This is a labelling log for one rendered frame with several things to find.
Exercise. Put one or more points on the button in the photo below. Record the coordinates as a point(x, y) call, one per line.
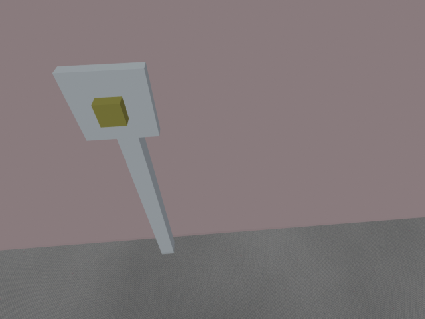
point(110, 111)

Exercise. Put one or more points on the panel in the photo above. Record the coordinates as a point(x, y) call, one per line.
point(80, 85)

